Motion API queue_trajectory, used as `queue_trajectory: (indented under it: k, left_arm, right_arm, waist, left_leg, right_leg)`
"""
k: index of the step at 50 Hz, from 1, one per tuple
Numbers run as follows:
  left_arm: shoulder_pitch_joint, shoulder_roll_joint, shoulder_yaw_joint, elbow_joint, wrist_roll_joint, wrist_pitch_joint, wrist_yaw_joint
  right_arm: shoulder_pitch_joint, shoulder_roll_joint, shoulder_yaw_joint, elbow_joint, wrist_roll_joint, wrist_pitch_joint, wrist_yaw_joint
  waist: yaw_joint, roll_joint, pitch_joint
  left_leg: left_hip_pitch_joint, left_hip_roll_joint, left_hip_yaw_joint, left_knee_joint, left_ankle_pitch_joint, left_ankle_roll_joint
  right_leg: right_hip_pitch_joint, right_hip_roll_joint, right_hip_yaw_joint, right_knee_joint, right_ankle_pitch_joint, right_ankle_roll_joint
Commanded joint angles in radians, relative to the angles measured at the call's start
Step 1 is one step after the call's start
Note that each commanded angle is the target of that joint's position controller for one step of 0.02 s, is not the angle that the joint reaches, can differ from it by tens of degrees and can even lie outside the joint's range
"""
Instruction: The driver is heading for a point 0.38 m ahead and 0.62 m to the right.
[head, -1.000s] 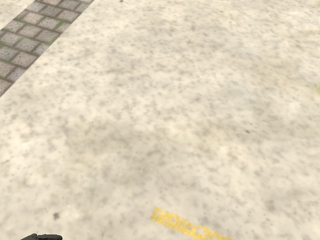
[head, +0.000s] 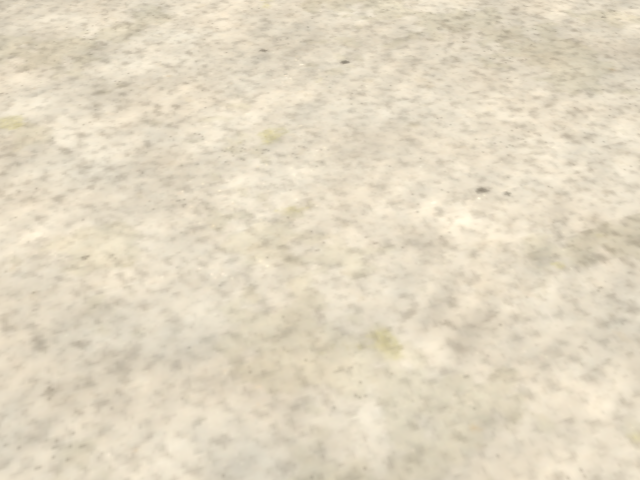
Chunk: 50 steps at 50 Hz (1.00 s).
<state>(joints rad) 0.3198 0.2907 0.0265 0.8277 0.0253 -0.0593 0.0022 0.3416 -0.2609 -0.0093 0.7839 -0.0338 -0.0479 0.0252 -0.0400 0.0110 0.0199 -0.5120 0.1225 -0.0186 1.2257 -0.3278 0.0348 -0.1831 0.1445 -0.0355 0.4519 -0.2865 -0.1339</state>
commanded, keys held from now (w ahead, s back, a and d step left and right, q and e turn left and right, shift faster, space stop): w+e+shift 1.00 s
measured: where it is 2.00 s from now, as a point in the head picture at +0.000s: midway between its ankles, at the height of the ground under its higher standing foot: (631, 189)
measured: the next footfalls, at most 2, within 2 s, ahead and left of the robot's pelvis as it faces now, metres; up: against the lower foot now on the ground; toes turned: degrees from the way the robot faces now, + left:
left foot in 0.24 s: +0.47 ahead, +0.13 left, +0.00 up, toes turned -7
right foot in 0.68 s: +0.82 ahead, -0.20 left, +0.00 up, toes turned -33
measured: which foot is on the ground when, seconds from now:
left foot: up 0.00-0.22, down 0.24-0.68, up 0.70-1.00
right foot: down 0.00-0.26, up 0.28-0.66, down 0.68-1.00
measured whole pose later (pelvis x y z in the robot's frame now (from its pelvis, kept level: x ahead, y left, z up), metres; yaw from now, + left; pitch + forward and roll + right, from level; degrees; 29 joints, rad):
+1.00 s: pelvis +0.90 -0.25 +0.00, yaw -48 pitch +2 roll +0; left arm 0.48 0.31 0.07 0.86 0.00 -0.07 -0.01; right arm -0.04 -0.26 0.01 0.57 -0.04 -0.04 0.02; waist 0.12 0.00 0.06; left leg -0.74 0.12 -0.07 0.73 -0.04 -0.06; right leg 0.05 0.22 0.23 0.29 -0.33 -0.20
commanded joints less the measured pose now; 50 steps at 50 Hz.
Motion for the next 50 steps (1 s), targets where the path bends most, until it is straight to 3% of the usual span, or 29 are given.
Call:
queue_trajectory:
  k: [1, 4, 8, 10, 11, 12, 13, 14, 15, 16, 17, 19, 21, 24, 27, 30, 31, 33, 34, 35, 36, 37, 38, 39, 41, 42, 45, 47, 50]
  left_arm:
    - [0.022, 0.083, 0.023, -0.028, -0.024, -0.043, 0.001]
    - [0.022, 0.101, 0.031, -0.018, -0.029, -0.062, -0.007]
    - [0.084, 0.179, 0.052, 0.019, -0.047, -0.071, -0.003]
    - [0.108, 0.23, 0.062, 0.035, -0.031, -0.059, 0.003]
    - [0.093, 0.259, 0.068, 0.038, -0.011, -0.05, 0.005]
    - [0.049, 0.255, 0.069, 0.033, 0.002, -0.046, 0.003]
    - [0.084, 0.116, 0.038, 0.0, -0.008, -0.054, 0.001]
    - [0.161, 0.041, 0.015, -0.055, -0.061, -0.054, -0.001]
    - [0.065, 0.128, 0.025, -0.041, -0.032, -0.041, 0.01]
    - [0.002, 0.133, 0.028, -0.039, -0.021, -0.031, 0.003]
    - [-0.032, 0.116, 0.026, -0.04, -0.014, -0.019, -0.008]
    - [-0.054, 0.055, 0.018, -0.064, 0.001, 0.016, -0.032]
    - [-0.121, 0.007, 0.007, -0.113, 0.001, 0.045, -0.051]
    - [-0.238, -0.001, -0.005, -0.189, 0.002, 0.052, -0.075]
    - [-0.334, 0.017, -0.008, -0.221, 0.0, 0.046, -0.099]
    - [-0.295, 0.048, 0.005, -0.201, -0.007, 0.036, -0.092]
    - [-0.215, 0.075, 0.016, -0.178, -0.012, 0.035, -0.081]
    - [0.145, 0.154, 0.061, -0.077, -0.014, 0.037, -0.053]
    - [0.239, 0.197, 0.093, -0.028, -0.016, 0.044, -0.029]
    - [0.119, 0.265, 0.111, -0.043, -0.032, 0.055, -0.012]
    - [0.083, 0.348, 0.121, -0.095, 0.003, 0.066, -0.016]
    - [0.102, 0.311, 0.123, -0.102, 0.006, 0.064, -0.006]
    - [0.086, 0.26, 0.115, -0.079, 0.0, 0.053, 0.002]
    - [0.058, 0.226, 0.104, -0.062, -0.008, 0.038, 0.005]
    - [0.013, 0.178, 0.082, -0.07, -0.018, 0.003, 0.013]
    - [0.016, 0.165, 0.075, -0.068, -0.023, -0.009, 0.01]
    - [0.042, 0.169, 0.075, -0.063, -0.017, -0.031, 0.001]
    - [0.068, 0.175, 0.082, -0.052, -0.022, -0.033, -0.01]
    - [0.121, 0.191, 0.091, -0.026, -0.034, -0.032, -0.014]
  right_arm:
    - [-0.084, -0.087, -0.015, -0.108, -0.026, 0.01, 0.016]
    - [-0.258, -0.072, -0.001, -0.18, -0.012, -0.003, 0.028]
    - [-0.32, -0.097, -0.006, -0.19, 0.003, -0.009, 0.026]
    - [-0.237, -0.152, -0.025, -0.172, -0.005, -0.008, 0.002]
    - [-0.082, -0.193, -0.045, -0.132, 0.001, -0.011, -0.018]
    - [0.122, -0.235, -0.065, -0.084, 0.0, -0.01, -0.042]
    - [0.261, -0.324, -0.095, -0.065, -0.039, -0.015, -0.063]
    - [0.189, -0.359, -0.104, -0.076, -0.046, -0.016, -0.045]
    - [0.075, -0.262, -0.095, -0.097, -0.031, -0.013, -0.034]
    - [0.009, -0.183, -0.077, -0.093, -0.024, -0.016, -0.031]
    - [-0.011, -0.143, -0.069, -0.077, -0.028, -0.016, -0.029]
    - [0.009, -0.1, -0.054, -0.028, -0.021, -0.029, -0.027]
    - [0.01, -0.081, -0.05, 0.01, 0.006, -0.049, -0.012]
    - [-0.043, -0.077, -0.049, 0.024, 0.011, -0.075, -0.007]
    - [-0.024, -0.12, -0.059, 0.041, 0.014, -0.081, -0.021]
    - [0.027, -0.202, -0.074, 0.043, 0.018, -0.06, -0.034]
    - [0.017, -0.239, -0.084, 0.033, 0.015, -0.043, -0.04]
    - [-0.052, -0.285, -0.1, -0.003, 0.007, -0.003, -0.046]
    - [-0.053, -0.258, -0.098, -0.003, -0.003, 0.006, -0.04]
    - [-0.054, -0.103, -0.06, -0.04, -0.019, 0.004, -0.024]
    - [-0.012, -0.121, -0.054, -0.172, 0.01, -0.019, -0.02]
    - [-0.094, -0.153, -0.047, -0.178, 0.002, -0.048, -0.023]
    - [-0.125, -0.161, -0.043, -0.169, 0.005, -0.06, -0.025]
    - [-0.158, -0.145, -0.037, -0.162, -0.01, -0.055, -0.03]
    - [-0.131, -0.138, -0.028, -0.154, -0.038, -0.017, -0.028]
    - [-0.141, -0.13, -0.026, -0.16, -0.04, 0.001, -0.025]
    - [-0.336, -0.09, -0.007, -0.24, -0.027, 0.009, -0.011]
    - [-0.402, -0.066, 0.004, -0.268, -0.011, 0.004, -0.005]
    - [-0.451, -0.079, 0.003, -0.295, 0.003, -0.001, -0.007]
  waist:
    - [0.003, -0.061, 0.12]
    - [0.015, -0.049, 0.168]
    - [0.038, -0.022, 0.103]
    - [-0.002, -0.046, -0.013]
    - [-0.083, -0.058, -0.112]
    - [-0.197, -0.065, -0.201]
    - [-0.201, 0.095, -0.324]
    - [-0.084, 0.418, -0.486]
    - [-0.079, 0.227, -0.33]
    - [-0.065, 0.107, -0.183]
    - [-0.046, 0.025, -0.101]
    - [0.004, 0.047, -0.01]
    - [0.038, 0.056, 0.055]
    - [0.083, 0.085, 0.114]
    - [0.076, 0.018, 0.142]
    - [0.115, 0.053, 0.073]
    - [0.164, 0.084, 0.019]
    - [0.33, 0.097, -0.163]
    - [0.338, 0.023, -0.19]
    - [0.206, -0.24, -0.073]
    - [0.123, -0.289, -0.277]
    - [0.15, -0.095, -0.24]
    - [0.119, 0.006, -0.102]
    - [0.073, 0.083, -0.029]
    - [0.009, 0.081, 0.006]
    - [-0.001, 0.075, 0.015]
    - [0.043, 0.059, 0.088]
    - [0.08, 0.025, 0.073]
    - [0.126, -0.022, 0.039]
  left_leg:
    - [-0.2, 0.051, 0.019, -0.14, 0.034, -0.039]
    - [-0.084, 0.016, 0.049, -0.44, 0.306, -0.059]
    - [0.129, -0.069, 0.067, -0.628, 0.495, -0.018]
    - [0.249, -0.141, 0.074, -0.643, 0.31, 0.006]
    - [0.425, -0.156, 0.064, -0.635, 0.206, 0.014]
    - [0.673, -0.092, 0.036, -0.625, 0.147, 0.019]
    - [0.901, 0.144, -0.229, -0.659, -0.241, 0.045]
    - [0.994, 0.378, -0.784, -0.895, -0.368, 0.122]
    - [0.863, 0.317, -0.715, -0.941, -0.427, 0.105]
    - [0.712, 0.289, -0.531, -0.931, -0.318, 0.105]
    - [0.593, 0.257, -0.411, -0.954, -0.169, 0.097]
    - [0.435, 0.226, -0.226, -0.996, -0.043, 0.08]
    - [0.38, 0.214, -0.078, -1.055, 0.048, 0.05]
    - [0.305, 0.147, 0.156, -1.111, 0.281, 0.023]
    - [0.335, 0.083, 0.315, -1.165, 0.477, 0.014]
    - [0.52, 0.113, 0.346, -1.025, 1.093, 0.01]
    - [0.568, 0.126, 0.345, -0.9, 1.265, 0.008]
    - [0.494, 0.156, 0.302, -0.422, 1.332, 0.018]
    - [0.31, 0.093, 0.283, -0.091, 0.873, -0.004]
    - [0.015, -0.09, 0.262, 0.292, -0.112, -0.036]
    - [-0.306, -0.162, 0.049, 0.465, -0.204, -0.07]
    - [-0.363, -0.099, -0.045, 0.391, -0.116, -0.058]
    - [-0.349, -0.064, -0.051, 0.282, -0.057, -0.054]
    - [-0.277, -0.032, -0.05, 0.197, -0.05, -0.059]
    - [-0.16, 0.004, -0.057, 0.089, -0.067, -0.088]
    - [-0.13, 0.016, -0.05, 0.017, -0.091, -0.105]
    - [-0.09, 0.007, 0.007, -0.265, 0.073, -0.124]
    - [-0.021, -0.033, 0.026, -0.437, 0.301, -0.109]
    - [0.053, -0.084, 0.03, -0.588, 0.425, -0.074]
  right_leg:
    - [-0.041, -0.245, 0.306, -0.357, 0.09, -0.151]
    - [-0.152, -0.179, 0.238, -0.407, 0.268, -0.139]
    - [-0.003, -0.236, 0.262, -0.404, 0.626, -0.103]
    - [0.154, -0.244, 0.265, -0.177, 1.002, -0.066]
    - [0.138, -0.238, 0.263, 0.05, 1.04, -0.042]
    - [-0.004, -0.195, 0.248, 0.319, 0.914, -0.026]
    - [-0.23, -0.103, 0.19, 0.722, 0.458, -0.012]
    - [-0.437, -0.012, 0.166, 0.994, -0.14, 0.006]
    - [-0.525, -0.102, 0.162, 1.018, -0.057, -0.013]
    - [-0.539, -0.158, 0.143, 0.98, 0.017, -0.009]
    - [-0.522, -0.192, 0.128, 0.94, 0.031, -0.006]
    - [-0.497, -0.231, 0.12, 0.915, 0.008, 0.008]
    - [-0.553, -0.266, 0.108, 0.881, 0.018, 0.017]
    - [-0.551, -0.271, 0.061, 0.706, 0.199, 0.018]
    - [-0.438, -0.218, -0.075, 0.414, 0.337, -0.018]
    - [-0.313, -0.121, -0.155, 0.325, 0.315, -0.062]
    - [-0.238, -0.087, -0.163, 0.325, 0.249, -0.073]
    - [0.138, -0.034, -0.112, 0.296, 0.121, -0.114]
    - [0.351, -0.039, -0.02, 0.238, 0.048, -0.133]
    - [0.346, -0.181, 0.259, 0.196, 0.094, -0.163]
    - [0.616, -0.346, 0.796, -0.035, -0.036, -0.362]
    - [0.569, -0.376, 0.885, -0.183, -0.129, -0.322]
    - [0.415, -0.356, 0.824, -0.213, -0.094, -0.287]
    - [0.262, -0.303, 0.718, -0.214, -0.008, -0.247]
    - [0.065, -0.243, 0.6, -0.201, 0.188, -0.245]
    - [-0.005, -0.218, 0.556, -0.215, 0.2, -0.246]
    - [-0.132, -0.143, 0.471, -0.28, 0.282, -0.218]
    - [-0.123, -0.109, 0.433, -0.272, 0.417, -0.17]
    - [-0.01, -0.141, 0.459, -0.243, 0.59, -0.126]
